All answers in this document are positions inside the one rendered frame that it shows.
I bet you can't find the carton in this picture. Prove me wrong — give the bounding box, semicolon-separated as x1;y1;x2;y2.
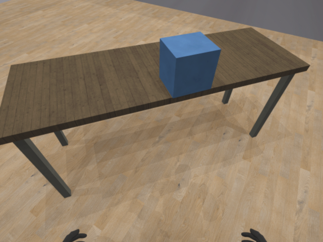
159;32;221;98

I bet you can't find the robot left hand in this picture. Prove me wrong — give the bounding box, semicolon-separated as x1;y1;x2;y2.
63;229;87;242

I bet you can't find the table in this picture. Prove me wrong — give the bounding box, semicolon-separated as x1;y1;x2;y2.
0;27;310;198

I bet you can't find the robot right hand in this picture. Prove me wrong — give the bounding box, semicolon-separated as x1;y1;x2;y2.
241;228;267;242

